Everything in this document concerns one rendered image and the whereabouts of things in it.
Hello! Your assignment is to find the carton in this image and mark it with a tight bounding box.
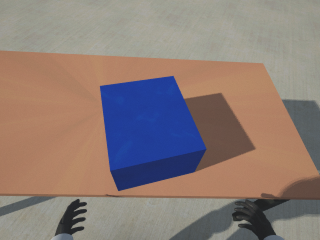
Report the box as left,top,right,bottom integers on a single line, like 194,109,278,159
100,76,206,191

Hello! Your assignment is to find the right robot hand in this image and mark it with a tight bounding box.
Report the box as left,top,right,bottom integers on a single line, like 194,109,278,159
234,199,276,240

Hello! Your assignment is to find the left robot hand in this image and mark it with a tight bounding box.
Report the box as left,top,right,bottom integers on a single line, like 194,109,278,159
55,199,87,236

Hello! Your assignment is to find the table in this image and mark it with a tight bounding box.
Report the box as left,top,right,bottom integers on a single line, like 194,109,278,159
0,50,320,222

